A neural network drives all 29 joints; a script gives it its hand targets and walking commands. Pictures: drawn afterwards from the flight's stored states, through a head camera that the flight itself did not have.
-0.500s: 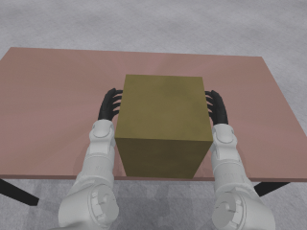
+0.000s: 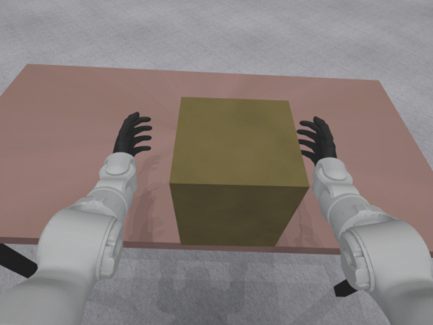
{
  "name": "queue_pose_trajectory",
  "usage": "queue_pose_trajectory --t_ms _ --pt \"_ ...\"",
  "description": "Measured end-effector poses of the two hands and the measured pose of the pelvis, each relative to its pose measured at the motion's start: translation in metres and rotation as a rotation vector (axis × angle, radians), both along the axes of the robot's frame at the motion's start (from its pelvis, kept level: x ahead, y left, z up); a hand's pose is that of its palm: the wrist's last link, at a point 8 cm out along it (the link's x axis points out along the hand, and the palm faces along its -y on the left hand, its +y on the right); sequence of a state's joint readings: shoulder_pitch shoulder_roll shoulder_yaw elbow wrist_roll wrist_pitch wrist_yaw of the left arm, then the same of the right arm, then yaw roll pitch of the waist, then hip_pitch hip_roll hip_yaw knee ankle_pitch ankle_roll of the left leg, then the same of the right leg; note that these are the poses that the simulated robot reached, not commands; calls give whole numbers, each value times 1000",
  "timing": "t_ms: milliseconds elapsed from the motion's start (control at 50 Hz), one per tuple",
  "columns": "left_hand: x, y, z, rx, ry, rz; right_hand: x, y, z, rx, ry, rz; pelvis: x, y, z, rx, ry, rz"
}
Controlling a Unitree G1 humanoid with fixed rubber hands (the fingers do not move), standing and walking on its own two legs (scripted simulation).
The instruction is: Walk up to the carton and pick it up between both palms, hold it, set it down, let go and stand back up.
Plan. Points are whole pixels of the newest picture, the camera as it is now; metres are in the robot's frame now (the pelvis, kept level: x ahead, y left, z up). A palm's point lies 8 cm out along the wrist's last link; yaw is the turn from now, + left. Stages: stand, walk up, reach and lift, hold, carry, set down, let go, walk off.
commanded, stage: set down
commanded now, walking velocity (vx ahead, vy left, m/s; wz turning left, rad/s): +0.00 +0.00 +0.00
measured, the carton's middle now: (231, 177) +0.43 +0.01 +0.01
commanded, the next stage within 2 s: none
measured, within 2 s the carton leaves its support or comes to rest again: neither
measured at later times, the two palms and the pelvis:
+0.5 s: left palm (120, 121) +0.45 +0.21 +0.14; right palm (350, 128) +0.45 -0.19 +0.14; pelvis -0.01 -0.02 +0.00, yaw +0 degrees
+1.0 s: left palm (103, 81) +0.45 +0.22 +0.22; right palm (373, 94) +0.45 -0.19 +0.22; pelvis -0.01 -0.01 +0.02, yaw +0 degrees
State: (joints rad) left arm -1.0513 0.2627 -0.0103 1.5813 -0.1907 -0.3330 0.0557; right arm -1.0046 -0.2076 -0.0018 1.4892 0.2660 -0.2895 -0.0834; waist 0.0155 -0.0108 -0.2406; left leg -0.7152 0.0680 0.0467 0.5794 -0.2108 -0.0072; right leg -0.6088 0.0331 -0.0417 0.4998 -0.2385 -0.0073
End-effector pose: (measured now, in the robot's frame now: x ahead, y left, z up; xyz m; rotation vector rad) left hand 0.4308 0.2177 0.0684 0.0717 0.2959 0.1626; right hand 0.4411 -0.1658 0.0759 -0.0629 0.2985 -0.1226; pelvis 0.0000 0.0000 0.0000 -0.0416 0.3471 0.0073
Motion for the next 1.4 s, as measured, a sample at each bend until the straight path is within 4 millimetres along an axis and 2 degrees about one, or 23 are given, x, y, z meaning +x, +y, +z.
queue_pose_trajectory --t_ms 100,180,300,360,640,1000,1060,1120,1300,1400 --pt "-4 15 -1 14 -16 24 3 -24 7 0 -18 -19 -7 -4 -4 2 29 7" --pt "2 11 7 10 -52 9 9 -32 17 12 -48 -2 -11 -7 -6 4 54 4" --pt "12 -10 28 -13 -77 -44 12 -30 33 31 -66 22 -14 -12 -6 14 55 -5" --pt "15 -14 39 -22 -79 -50 12 -28 41 36 -72 26 -15 -13 -4 20 37 -8" --pt "15 7 95 -13 -87 -17 15 -25 97 45 -77 12 -9 -15 9 20 -63 4" --pt "16 3 149 -22 -63 -33 13 -28 143 71 -58 4 -7 -13 17 21 -165 3" --pt "12 5 149 -18 -56 -36 10 -29 142 65 -50 5 -7 -13 19 23 -190 3" --pt "5 7 141 -14 -46 -40 4 -29 134 58 -38 8 -6 -14 20 25 -218 4" --pt "-30 13 82 -24 -18 -39 -27 -21 76 73 -19 26 -7 -15 21 28 -271 11" --pt "-42 13 68 -38 -22 -30 -38 -17 59 87 -30 24 -10 -14 20 27 -266 13"
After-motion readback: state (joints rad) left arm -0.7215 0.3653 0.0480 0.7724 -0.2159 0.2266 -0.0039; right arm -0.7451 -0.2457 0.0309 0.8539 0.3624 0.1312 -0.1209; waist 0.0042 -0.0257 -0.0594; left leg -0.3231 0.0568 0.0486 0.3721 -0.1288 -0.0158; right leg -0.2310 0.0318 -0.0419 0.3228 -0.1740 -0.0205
